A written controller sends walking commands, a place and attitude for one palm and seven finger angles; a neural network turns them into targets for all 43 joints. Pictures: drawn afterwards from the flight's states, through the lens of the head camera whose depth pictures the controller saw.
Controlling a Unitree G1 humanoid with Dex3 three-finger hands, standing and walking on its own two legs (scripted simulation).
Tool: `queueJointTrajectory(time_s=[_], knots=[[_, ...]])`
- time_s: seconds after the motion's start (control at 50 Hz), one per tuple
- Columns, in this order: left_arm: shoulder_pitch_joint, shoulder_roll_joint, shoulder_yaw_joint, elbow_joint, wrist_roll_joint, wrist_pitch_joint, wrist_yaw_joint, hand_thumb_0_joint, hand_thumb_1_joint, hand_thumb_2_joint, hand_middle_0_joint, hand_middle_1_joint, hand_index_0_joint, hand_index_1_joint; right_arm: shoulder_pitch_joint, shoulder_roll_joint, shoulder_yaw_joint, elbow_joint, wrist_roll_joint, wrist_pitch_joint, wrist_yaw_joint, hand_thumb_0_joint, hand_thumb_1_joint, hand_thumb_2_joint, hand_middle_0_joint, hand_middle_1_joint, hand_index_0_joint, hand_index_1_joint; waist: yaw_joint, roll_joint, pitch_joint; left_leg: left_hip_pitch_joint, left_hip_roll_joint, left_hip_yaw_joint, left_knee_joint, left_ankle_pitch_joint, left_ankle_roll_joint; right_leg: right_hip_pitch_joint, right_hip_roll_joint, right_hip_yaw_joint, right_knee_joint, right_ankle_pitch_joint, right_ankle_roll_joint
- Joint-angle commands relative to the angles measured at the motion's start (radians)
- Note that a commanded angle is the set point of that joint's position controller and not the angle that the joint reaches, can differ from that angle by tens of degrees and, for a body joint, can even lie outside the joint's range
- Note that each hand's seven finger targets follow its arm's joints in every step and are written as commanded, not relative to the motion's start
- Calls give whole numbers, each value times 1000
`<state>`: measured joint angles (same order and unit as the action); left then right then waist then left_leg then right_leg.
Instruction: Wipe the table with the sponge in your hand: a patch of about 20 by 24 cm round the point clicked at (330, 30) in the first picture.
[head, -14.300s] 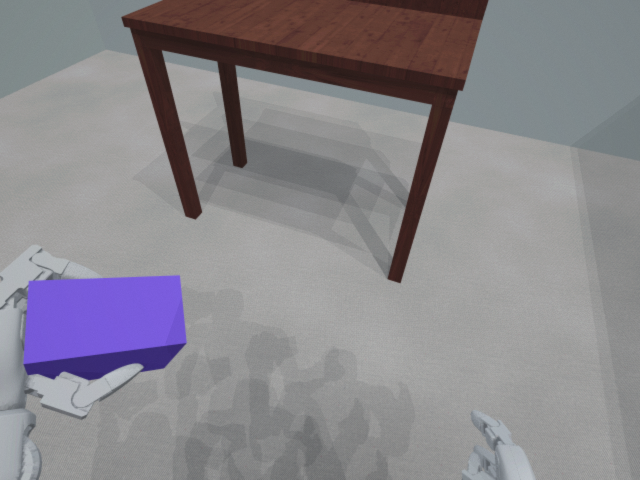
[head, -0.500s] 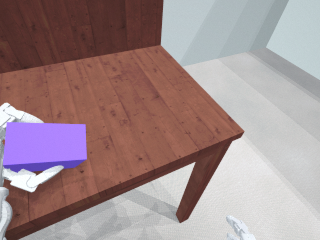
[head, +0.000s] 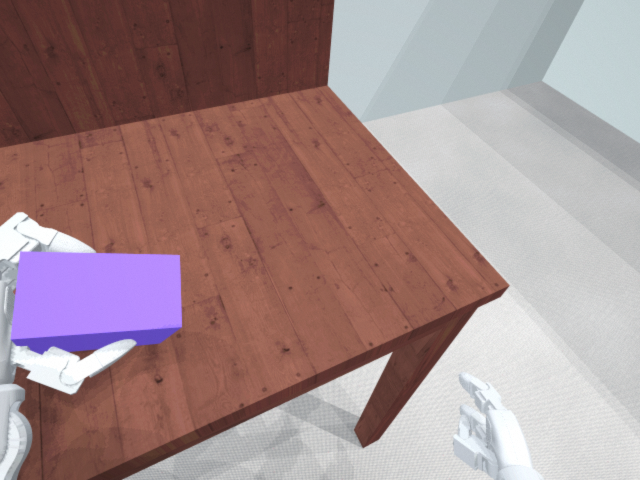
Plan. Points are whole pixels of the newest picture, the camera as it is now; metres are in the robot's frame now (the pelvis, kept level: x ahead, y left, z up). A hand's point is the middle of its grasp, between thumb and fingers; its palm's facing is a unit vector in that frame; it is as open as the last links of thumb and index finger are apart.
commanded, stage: shuffle to correct the standing spot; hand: left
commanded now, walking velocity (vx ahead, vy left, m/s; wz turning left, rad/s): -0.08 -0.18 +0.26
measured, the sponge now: (125, 304) +0.24 +0.22 +0.14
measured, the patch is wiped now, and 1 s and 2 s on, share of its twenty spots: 0.00 0.00 0.00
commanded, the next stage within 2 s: none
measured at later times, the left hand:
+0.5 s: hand (73, 332) +0.20 +0.23 +0.17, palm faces +0.44 -0.83 -0.35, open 10.7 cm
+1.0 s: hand (120, 335) +0.20 +0.20 +0.16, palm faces +0.40 -0.84 -0.37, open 10.7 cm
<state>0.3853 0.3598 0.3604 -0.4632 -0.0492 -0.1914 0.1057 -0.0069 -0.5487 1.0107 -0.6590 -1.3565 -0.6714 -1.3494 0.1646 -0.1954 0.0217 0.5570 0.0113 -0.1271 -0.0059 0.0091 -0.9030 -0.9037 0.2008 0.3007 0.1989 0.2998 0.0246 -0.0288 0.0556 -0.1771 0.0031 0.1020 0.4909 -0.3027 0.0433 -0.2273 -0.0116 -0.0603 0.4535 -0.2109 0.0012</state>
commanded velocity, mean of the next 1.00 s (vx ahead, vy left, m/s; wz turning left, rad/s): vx -0.07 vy -0.19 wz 0.04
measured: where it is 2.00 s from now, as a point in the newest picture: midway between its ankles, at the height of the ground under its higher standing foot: outside the picture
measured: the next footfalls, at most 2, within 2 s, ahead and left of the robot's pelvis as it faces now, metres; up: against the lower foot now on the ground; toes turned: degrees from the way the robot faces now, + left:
none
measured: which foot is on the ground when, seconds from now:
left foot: down 0.00-1.00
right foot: down 0.00-1.00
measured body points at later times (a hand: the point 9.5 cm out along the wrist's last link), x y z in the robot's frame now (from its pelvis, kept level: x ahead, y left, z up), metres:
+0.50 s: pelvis -0.02 -0.03 +0.00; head +0.01 -0.01 +0.45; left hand +0.17 +0.28 +0.19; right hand +0.16 -0.24 -0.07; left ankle -0.02 +0.08 -0.74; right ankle +0.02 -0.12 -0.74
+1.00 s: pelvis -0.02 -0.06 +0.00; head +0.01 -0.04 +0.45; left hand +0.17 +0.24 +0.18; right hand +0.15 -0.30 -0.08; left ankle -0.02 +0.08 -0.74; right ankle +0.02 -0.12 -0.74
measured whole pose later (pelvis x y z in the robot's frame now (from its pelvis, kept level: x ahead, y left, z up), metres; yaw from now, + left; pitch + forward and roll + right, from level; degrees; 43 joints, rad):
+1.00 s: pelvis -0.02 -0.06 +0.00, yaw +1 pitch +1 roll -1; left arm 0.45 0.38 0.39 -0.52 -0.09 -0.13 0.12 -0.01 -0.54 1.01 -0.65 -1.36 -0.67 -1.35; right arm 0.22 -0.22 -0.02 0.57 0.02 -0.08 -0.04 0.01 -0.90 -0.90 0.20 0.30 0.20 0.30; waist 0.01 -0.02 0.05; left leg -0.25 0.08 0.06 0.51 -0.27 -0.03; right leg -0.27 0.06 -0.11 0.43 -0.18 -0.07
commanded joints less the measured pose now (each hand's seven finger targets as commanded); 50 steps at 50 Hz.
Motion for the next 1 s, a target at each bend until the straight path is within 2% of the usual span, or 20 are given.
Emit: queueJointTrajectory(time_s=[0.0,0.02,0.08,0.1,0.12,0.18,0.2,0.28,0.3,0.38,0.4,0.48,0.5,0.52,0.58,0.6,0.68,0.7,0.76,0.98], knots=[[-25,136,78,-196,-7,-48,12,0,100,1300,-1200,-1600,-1200,-1600,-46,-122,-49,-137,1,-33,-10,0,-900,-900,200,300,200,300,-7,102,-176,20,86,-103,-84,460,-56,114,-35,48,6,315,-26],[-33,168,100,-212,-7,-44,13,0,100,1300,-1200,-1600,-1200,-1600,-44,-125,-54,-142,2,-30,-11,0,-900,-900,200,300,200,300,-5,95,-169,25,93,-110,-88,483,-59,116,-31,43,7,319,-22],[-44,178,111,-211,-8,-32,18,0,100,1300,-1200,-1600,-1200,-1600,-70,-119,-48,-146,4,-28,-14,0,-900,-900,200,300,200,300,-7,103,-154,27,97,-122,-106,494,-66,103,-26,33,6,281,-13],[-26,145,84,-185,-14,-30,14,0,100,1300,-1200,-1600,-1200,-1600,-54,-117,-47,-145,-1,-20,-14,0,-900,-900,200,300,200,300,-7,95,-148,7,104,-133,-114,470,-61,107,-28,21,-4,248,-11],[-32,171,102,-210,-14,-29,15,0,100,1300,-1200,-1600,-1200,-1600,-50,-122,-55,-150,0,-19,-13,0,-900,-900,200,300,200,300,-5,97,-156,4,105,-140,-112,473,-62,126,-29,25,-10,258,-13],[-14,181,117,-222,-15,-25,20,0,100,1300,-1200,-1600,-1200,-1600,-68,-116,-52,-150,3,-22,-13,0,-900,-900,200,300,200,300,-6,100,-166,3,102,-136,-122,406,-62,128,-31,30,-28,238,-14],[-7,145,82,-217,-22,-28,14,0,100,1300,-1200,-1600,-1200,-1600,-51,-115,-52,-150,0,-16,-13,0,-900,-900,200,300,200,300,-7,102,-165,-9,105,-141,-129,379,-58,128,-33,24,-37,217,-15],[-13,174,106,-232,-19,-31,17,0,100,1300,-1200,-1600,-1200,-1600,-67,-115,-57,-148,6,-25,-14,0,-900,-900,200,300,200,300,-6,112,-150,-34,116,-134,-150,232,-46,117,-31,45,-53,163,-13],[-18,141,75,-224,-24,-32,13,0,100,1300,-1200,-1600,-1200,-1600,-49,-115,-54,-148,1,-19,-14,0,-900,-900,200,300,200,300,-8,117,-150,-49,119,-149,-160,225,-43,124,-28,35,-57,153,-13],[-14,175,104,-210,-20,-26,14,0,100,1300,-1200,-1600,-1200,-1600,-64,-115,-62,-147,6,-28,-17,0,-900,-900,200,300,200,300,-5,85,-143,-48,132,-135,-144,170,-32,99,-33,55,-68,139,-10],[-24,136,66,-204,-27,-26,8,0,100,1300,-1200,-1600,-1200,-1600,-44,-120,-62,-144,2,-20,-17,0,-900,-900,200,300,200,300,-9,96,-143,-62,131,-140,-147,159,-30,104,-31,50,-72,128,-12],[-35,170,90,-210,-21,-21,11,0,100,1300,-1200,-1600,-1200,-1600,-70,-121,-67,-146,8,-29,-18,0,-900,-900,200,300,200,300,-5,105,-119,-71,139,-128,-145,86,-22,69,-30,68,-76,85,-10],[-34,128,53,-191,-28,-19,5,0,100,1300,-1200,-1600,-1200,-1600,-49,-121,-65,-144,4,-23,-19,0,-900,-900,200,300,200,300,-8,97,-117,-92,139,-135,-148,61,-19,76,-31,61,-82,62,-10],[-49,162,74,-210,-24,-19,7,0,100,1300,-1200,-1600,-1200,-1600,-45,-131,-75,-147,4,-24,-20,0,-900,-900,200,300,200,300,-4,97,-107,-101,138,-138,-142,51,-20,76,-30,73,-84,61,-11],[-16,174,95,-206,-23,-12,10,0,100,1300,-1200,-1600,-1200,-1600,-63,-124,-73,-144,6,-26,-20,0,-900,-900,200,300,200,300,-6,68,-125,-65,126,-110,-101,74,-20,51,-41,92,-110,85,-13],[-16,140,65,-193,-32,-10,6,0,100,1300,-1200,-1600,-1200,-1600,-40,-122,-71,-144,3,-20,-20,0,-900,-900,200,300,200,300,-9,47,-133,-76,119,-108,-90,69,-20,62,-50,88,-114,69,-15],[7,180,99,-211,-35,-1,13,0,100,1300,-1200,-1600,-1200,-1600,-52,-126,-76,-140,6,-22,-25,0,-900,-900,200,300,200,300,-12,40,-126,-35,95,-83,-42,38,-24,-13,-73,131,-162,23,-24],[-1,143,65,-209,-40,-1,9,0,100,1300,-1200,-1600,-1200,-1600,-30,-125,-74,-138,3,-15,-25,0,-900,-900,200,300,200,300,-18,37,-135,-47,91,-85,-39,36,-23,-2,-79,123,-162,-1,-27],[5,181,96,-226,-42,3,11,0,100,1300,-1200,-1600,-1200,-1600,-29,-132,-84,-141,2,-13,-31,0,-900,-900,200,300,200,300,-14,11,-130,-45,91,-78,-14,50,-22,-12,-91,137,-167,17,-16],[44,195,110,-262,-42,8,18,0,100,1300,-1200,-1600,-1200,-1600,-54,-137,-82,-138,6,-8,-36,0,-900,-900,200,300,200,300,-12,82,-154,-49,142,-112,-59,173,-14,46,-57,84,-72,169,1]])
